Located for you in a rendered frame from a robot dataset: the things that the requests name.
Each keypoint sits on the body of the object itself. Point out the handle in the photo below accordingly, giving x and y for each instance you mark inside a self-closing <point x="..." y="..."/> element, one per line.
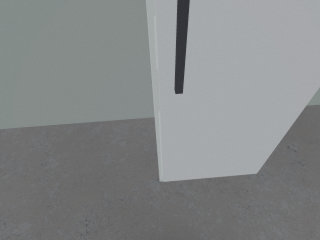
<point x="181" y="44"/>

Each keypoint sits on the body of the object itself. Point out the fridge door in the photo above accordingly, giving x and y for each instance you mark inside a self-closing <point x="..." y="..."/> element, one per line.
<point x="251" y="67"/>

